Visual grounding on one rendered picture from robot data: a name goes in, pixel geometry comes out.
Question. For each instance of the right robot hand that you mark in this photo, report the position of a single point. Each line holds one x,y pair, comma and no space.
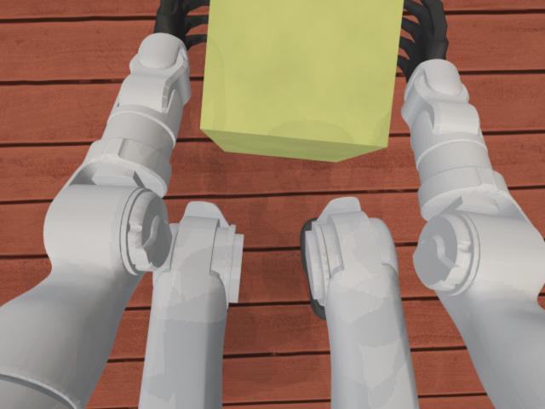
430,36

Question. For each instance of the left robot hand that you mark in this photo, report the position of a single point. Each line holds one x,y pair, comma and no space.
171,18

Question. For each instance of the left robot shin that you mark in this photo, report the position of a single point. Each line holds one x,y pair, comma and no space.
194,208

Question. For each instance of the left robot upper arm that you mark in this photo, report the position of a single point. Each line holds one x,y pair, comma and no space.
56,338

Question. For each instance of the carton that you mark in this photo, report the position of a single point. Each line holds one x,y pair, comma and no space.
308,79

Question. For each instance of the robot right thigh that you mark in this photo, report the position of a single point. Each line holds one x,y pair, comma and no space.
371,365

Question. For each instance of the right robot forearm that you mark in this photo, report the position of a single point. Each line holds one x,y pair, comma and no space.
450,152

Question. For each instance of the right robot upper arm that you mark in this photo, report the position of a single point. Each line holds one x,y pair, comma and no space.
488,271

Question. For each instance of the left robot forearm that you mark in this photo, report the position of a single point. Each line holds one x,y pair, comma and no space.
143,126

